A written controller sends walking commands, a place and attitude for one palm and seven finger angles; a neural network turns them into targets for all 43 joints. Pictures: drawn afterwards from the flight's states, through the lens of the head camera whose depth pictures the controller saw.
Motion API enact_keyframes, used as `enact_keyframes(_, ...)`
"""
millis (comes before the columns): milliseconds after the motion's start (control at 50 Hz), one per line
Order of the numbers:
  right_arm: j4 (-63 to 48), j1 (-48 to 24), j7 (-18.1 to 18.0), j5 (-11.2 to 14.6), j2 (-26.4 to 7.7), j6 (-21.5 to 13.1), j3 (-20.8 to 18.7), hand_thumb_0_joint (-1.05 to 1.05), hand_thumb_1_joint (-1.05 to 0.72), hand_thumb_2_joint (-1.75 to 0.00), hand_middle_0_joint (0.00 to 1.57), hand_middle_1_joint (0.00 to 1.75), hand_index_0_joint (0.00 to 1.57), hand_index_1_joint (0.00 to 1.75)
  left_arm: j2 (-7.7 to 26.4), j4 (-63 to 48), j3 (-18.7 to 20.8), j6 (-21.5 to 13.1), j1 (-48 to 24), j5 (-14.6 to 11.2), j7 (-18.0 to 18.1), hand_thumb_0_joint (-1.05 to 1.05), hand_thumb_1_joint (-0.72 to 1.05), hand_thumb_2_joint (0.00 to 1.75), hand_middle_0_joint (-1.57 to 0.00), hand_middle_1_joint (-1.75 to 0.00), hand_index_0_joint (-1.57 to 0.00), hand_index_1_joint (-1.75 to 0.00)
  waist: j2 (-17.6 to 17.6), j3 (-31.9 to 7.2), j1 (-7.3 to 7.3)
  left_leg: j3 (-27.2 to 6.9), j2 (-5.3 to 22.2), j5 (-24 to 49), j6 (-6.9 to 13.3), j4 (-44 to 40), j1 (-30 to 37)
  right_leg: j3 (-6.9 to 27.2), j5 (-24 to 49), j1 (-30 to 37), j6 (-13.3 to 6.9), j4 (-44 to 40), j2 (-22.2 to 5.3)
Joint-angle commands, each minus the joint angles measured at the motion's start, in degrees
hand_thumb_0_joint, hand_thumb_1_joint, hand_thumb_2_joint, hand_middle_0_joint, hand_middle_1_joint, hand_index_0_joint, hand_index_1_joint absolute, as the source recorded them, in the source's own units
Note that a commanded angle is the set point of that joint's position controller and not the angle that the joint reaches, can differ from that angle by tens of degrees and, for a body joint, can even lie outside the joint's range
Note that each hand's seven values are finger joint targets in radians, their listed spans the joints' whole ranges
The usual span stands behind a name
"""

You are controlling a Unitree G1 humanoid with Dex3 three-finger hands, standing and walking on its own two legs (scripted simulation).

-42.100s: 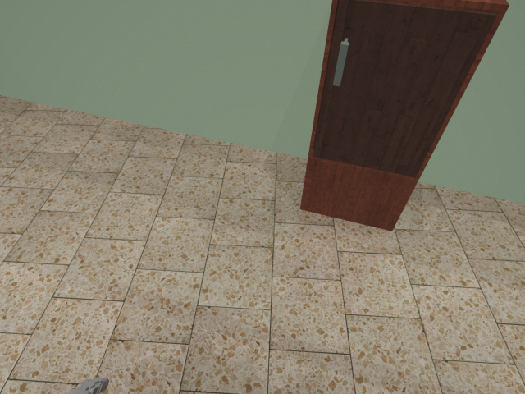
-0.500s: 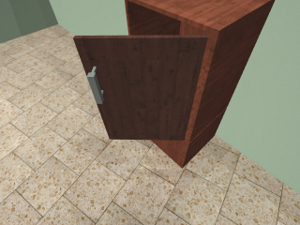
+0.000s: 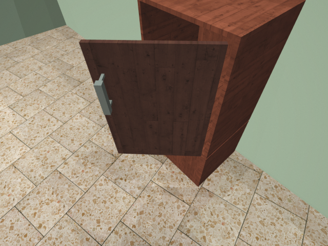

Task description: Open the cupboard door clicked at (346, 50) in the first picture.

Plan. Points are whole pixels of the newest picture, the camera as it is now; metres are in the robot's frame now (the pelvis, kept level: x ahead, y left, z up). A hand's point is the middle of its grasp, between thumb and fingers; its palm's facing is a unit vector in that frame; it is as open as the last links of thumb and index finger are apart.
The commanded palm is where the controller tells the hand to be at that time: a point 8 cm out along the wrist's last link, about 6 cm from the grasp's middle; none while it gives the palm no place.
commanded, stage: raise the hand with hooked fingers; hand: left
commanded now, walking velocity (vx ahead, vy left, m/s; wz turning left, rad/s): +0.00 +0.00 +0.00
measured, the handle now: (105, 94) +0.56 +0.24 +0.03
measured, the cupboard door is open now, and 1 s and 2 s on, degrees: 45 45 45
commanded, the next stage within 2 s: none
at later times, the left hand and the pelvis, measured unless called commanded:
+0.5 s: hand out of the picture +0.13 +0.20 -0.06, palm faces +0.06 -1.00 +0.01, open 8.8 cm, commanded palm +0.13 +0.26 -0.04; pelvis -0.04 +0.01 -0.07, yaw +2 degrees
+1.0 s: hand (50, 217) +0.18 +0.27 +0.00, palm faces +0.09 -0.99 -0.10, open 11.8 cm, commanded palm +0.15 +0.32 +0.00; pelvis -0.05 +0.04 -0.06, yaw +2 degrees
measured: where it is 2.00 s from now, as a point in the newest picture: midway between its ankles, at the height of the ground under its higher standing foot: outside the picture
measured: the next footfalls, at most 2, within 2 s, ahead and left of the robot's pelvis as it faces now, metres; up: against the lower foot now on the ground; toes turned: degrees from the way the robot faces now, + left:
none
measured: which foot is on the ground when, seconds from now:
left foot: down 0.00-1.00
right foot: down 0.00-1.00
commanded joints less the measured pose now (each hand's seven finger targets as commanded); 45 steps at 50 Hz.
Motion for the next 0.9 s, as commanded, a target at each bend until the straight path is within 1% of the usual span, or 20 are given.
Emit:
enact_keyframes(0, -1.1, 4.8, -0.3, -0.2, -5.3, -0.3, -0.8, 0.0, -0.9, -0.9, 0.2, 0.3, 0.2, 0.3, 6.7, -2.1, 1.2, -0.9, 1.9, 0.0, 0.5, 0.0, 0.9, 0.9, -0.2, -0.3, -0.2, -0.3, -0.9, 0.2, -0.42, -4.0, 4.3, 7.8, 2.6, -4.1, -4.1, 8.1, 12.6, 2.9, -0.4, -5.1, -6.7)
enact_keyframes(20, -4.6, -1.9, 0.2, 0.6, -7.5, -0.5, -1.8, 0.0, -0.9, -0.9, 0.2, 0.3, 0.2, 0.3, 6.8, 1.1, 1.4, -1.3, 9.8, 0.0, 2.9, 0.0, 0.9, 0.9, -0.2, -0.3, -0.2, -0.3, -3.7, -0.4, 2.67, -0.7, 5.1, 6.5, 1.0, 9.4, -9.1, 11.6, 38.1, 4.8, 2.7, -3.4, -10.4)
enact_keyframes(40, -25.7, -2.5, -2.3, 3.9, -16.7, -9.8, -1.8, 0.0, -0.9, -0.9, 0.2, 0.3, 0.2, 0.3, 18.7, -85.4, 6.3, -14.2, -35.3, -12.2, 1.5, 0.0, 0.88, 0.89, -0.2, -0.32, -0.2, -0.32, 7.3, -27.0, -4.11, -4.0, -2.7, 13.7, 3.2, 0.7, 1.6, 10.9, 27.0, 11.3, 0.4, -0.1, -5.4)
enact_keyframes(60, -22.8, -6.6, -4.1, 2.6, -11.8, -14.3, -0.9, 0.0, -0.9, -0.9, 0.2, 0.3, 0.2, 0.3, 14.7, -70.7, 6.3, -10.9, -9.4, -7.5, 3.8, 0.0, 0.85, 0.88, -0.2, -0.33, -0.2, -0.33, 15.3, -25.5, 0.88, -2.3, -2.7, 22.4, 3.9, -0.2, 2.8, 8.5, 19.8, 12.1, -1.1, 1.7, -2.1)
enact_keyframes(80, -20.1, -6.3, -4.1, 3.1, -12.3, -15.7, -1.4, 0.0, -0.9, -0.9, 0.2, 0.3, 0.2, 0.3, 10.7, -65.9, 4.4, -8.2, -7.3, -8.8, 6.2, 0.0, 0.83, 0.87, -0.21, -0.34, -0.21, -0.34, 14.4, -18.7, -0.34, -3.1, -1.8, 17.4, 2.3, 1.0, -0.9, 6.3, 11.5, 6.3, -0.4, 0.6, -1.9)
enact_keyframes(100, -19.3, -4.1, -3.7, 3.7, -9.6, -15.7, -1.7, 0.0, -0.9, -0.9, 0.2, 0.3, 0.2, 0.3, -2.3, -53.9, -2.2, -3.1, 8.5, -9.2, 5.3, 0.0, 0.81, 0.86, -0.21, -0.36, -0.21, -0.36, 5.0, -10.1, -1.53, -4.0, -0.7, 15.9, 2.8, 0.8, -5.5, 4.3, 9.8, 1.7, 0.6, -0.2, -1.4)
enact_keyframes(120, -23.7, -5.7, -3.6, 4.5, -12.0, -16.7, -1.7, 0.0, -0.9, -0.9, 0.2, 0.3, 0.2, 0.3, 0.1, -64.1, -1.1, -5.3, -1.4, -11.8, 3.9, 0.0, 0.78, 0.85, -0.21, -0.37, -0.21, -0.37, -1.6, -2.8, -2.39, -5.9, -1.1, 11.9, 3.3, 1.9, -8.5, 4.1, 8.0, -2.2, 1.9, -0.9, -1.6)
enact_keyframes(140, -25.0, -4.7, -3.6, 3.4, -13.6, -17.6, -3.1, 0.0, -0.9, -0.9, 0.2, 0.3, 0.2, 0.3, 4.6, -64.8, 3.5, -8.5, -1.5, -11.5, 2.6, 0.0, 0.76, 0.84, -0.21, -0.39, -0.21, -0.39, -7.9, -4.4, -3.09, -5.4, -1.6, 8.3, 3.6, 4.0, -10.1, 3.6, 1.9, -5.4, 2.5, -1.4, -1.7)
enact_keyframes(160, -26.4, -4.6, -3.5, 2.6, -13.7, -18.4, -3.6, 0.0, -0.9, -0.9, 0.2, 0.3, 0.2, 0.3, 4.0, -61.0, 4.0, -11.7, 0.0, -11.1, 1.1, 0.0, 0.74, 0.83, -0.21, -0.4, -0.21, -0.4, -14.2, -1.4, -3.38, -5.5, -2.0, 5.3, 3.8, 6.3, -14.2, 3.5, -3.0, -9.6, 3.0, -1.0, -1.5)
enact_keyframes(220, -31.7, -6.3, -1.1, 1.8, -12.9, -19.1, -4.6, 0.0, -0.9, -0.9, 0.2, 0.3, 0.2, 0.3, -0.2, -49.6, 6.0, -21.2, 16.3, -12.9, -6.3, 0.0, 0.67, 0.8, -0.22, -0.45, -0.22, -0.45, -19.5, -1.7, 1.64, -5.0, -3.5, 0.2, 2.3, 13.6, -26.2, 5.1, -9.3, -13.4, 2.7, 5.7, -1.9)
enact_keyframes(260, -35.0, -7.7, 0.9, 1.4, -13.1, -18.9, -5.5, 0.0, -0.9, -0.9, 0.2, 0.3, 0.2, 0.3, 1.1, -51.4, 9.1, -29.2, 22.0, -14.7, -12.8, 0.0, 0.62, 0.78, -0.22, -0.48, -0.22, -0.48, -15.8, -7.7, 3.91, -4.0, -4.4, 1.0, 1.4, 18.5, -31.0, 6.4, -2.6, -11.1, 2.1, 11.8, -2.2)
enact_keyframes(320, -39.1, -9.3, 3.0, 1.7, -13.9, -17.3, -6.3, 0.0, -0.9, -0.9, 0.2, 0.3, 0.2, 0.3, 8.1, -51.6, 15.4, -35.7, 21.0, -14.4, -21.2, 0.0, 0.55, 0.75, -0.22, -0.53, -0.22, -0.53, -1.7, -14.4, 4.97, -2.5, -5.2, 4.3, 1.0, 25.3, -34.6, 7.7, 7.3, -11.9, 0.2, 19.7, -3.2)
enact_keyframes(380, -44.1, -10.5, 2.3, 2.3, -13.8, -15.1, -6.0, 0.0, -0.9, -0.9, 0.2, 0.3, 0.2, 0.3, 9.2, -61.5, 15.1, -32.6, 11.6, -16.4, -21.5, 0.0, 0.48, 0.72, -0.23, -0.57, -0.23, -0.57, -3.7, -16.5, 3.92, -2.3, -5.7, -0.5, 2.2, 27.6, -38.5, 10.1, -2.4, -15.1, 1.1, 19.3, -3.0)
enact_keyframes(480, -44.6, -5.6, 0.2, 1.7, -12.8, -15.3, -4.4, 0.0, -0.9, -0.9, 0.2, 0.3, 0.2, 0.3, 11.5, -82.1, 14.0, -35.5, -7.2, -16.6, -16.2, 0.0, 0.36, 0.67, -0.24, -0.64, -0.24, -0.64, 4.7, -20.5, -1.48, -5.3, -3.3, -1.9, 3.0, 30.8, -35.3, 9.1, -7.2, -21.8, 1.3, 22.6, -1.1)
enact_keyframes(540, -42.3, -4.0, -0.7, 1.7, -13.0, -16.5, -3.4, 0.0, -0.9, -0.9, 0.2, 0.3, 0.2, 0.3, 8.9, -82.9, 9.2, -36.8, -5.8, -14.9, -16.7, 0.0, 0.29, 0.64, -0.24, -0.69, -0.24, -0.69, 5.6, -21.2, -3.32, -7.2, -2.2, -1.4, 3.2, 30.8, -33.4, 6.5, -6.3, -25.1, 1.0, 23.9, -0.3)
enact_keyframes(600, -40.9, -3.9, -1.5, 2.1, -14.5, -16.8, -2.4, 0.0, -0.9, -0.9, 0.2, 0.3, 0.2, 0.3, 10.0, -77.0, 6.9, -32.5, -9.0, -14.9, -20.7, 0.0, 0.22, 0.61, -0.25, -0.74, -0.25, -0.74, 4.5, -18.3, -5.17, -8.5, -2.0, -4.5, 3.2, 30.8, -35.0, 4.9, -8.7, -27.2, 1.3, 23.8, 0.3)
enact_keyframes(660, -41.8, -4.6, -2.2, 3.3, -14.7, -16.4, -2.4, 0.0, -0.9, -0.9, 0.2, 0.3, 0.2, 0.3, 12.9, -67.9, 12.3, -23.5, -1.7, -15.9, -23.2, 0.0, 0.15, 0.58, -0.25, -0.78, -0.25, -0.78, -1.5, -18.9, -2.2, -8.8, -2.5, -7.2, 2.9, 27.3, -38.1, 4.8, -12.8, -22.1, 1.9, 20.6, 0.0)
enact_keyframes(720, -44.3, -7.3, -2.1, 3.9, -14.1, -15.2, -2.2, 0.0, -0.9, -0.9, 0.2, 0.3, 0.2, 0.3, 14.6, -68.2, 17.6, -15.4, 2.4, -18.4, -23.4, 0.0, 0.08, 0.55, -0.26, -0.82, -0.26, -0.82, -0.7, -22.5, 1.89, -8.1, -3.3, -4.0, 2.4, 23.7, -36.0, 3.4, -9.9, -16.5, 1.9, 19.8, -0.4)
enact_keyframes(780, -45.0, -8.0, -2.0, 3.1, -12.6, -15.2, -1.6, 0.0, -0.9, -0.9, 0.2, 0.3, 0.2, 0.3, 15.8, -73.3, 22.0, -14.1, 3.4, -20.8, -19.6, 0.0, 0.01, 0.52, -0.26, -0.87, -0.26, -0.87, -0.6, -22.3, 4.16, -8.6, -3.1, 0.1, 1.7, 21.5, -34.3, 1.9, -6.8, -13.5, 1.4, 20.2, 0.0)
enact_keyframes(880, -43.1, -4.9, -1.3, 1.9, -13.2, -16.1, -1.5, 0.0, -0.9, -0.9, 0.2, 0.3, 0.2, 0.3, 14.9, -75.7, 19.6, -21.0, -1.7, -18.3, -14.9, 0.0, -0.1, 0.47, -0.27, -0.94, -0.27, -0.94, 0.8, -14.8, 0.94, -8.8, -2.3, -1.1, 1.6, 20.9, -34.0, 1.6, -8.1, -19.2, 1.0, 19.8, 0.5)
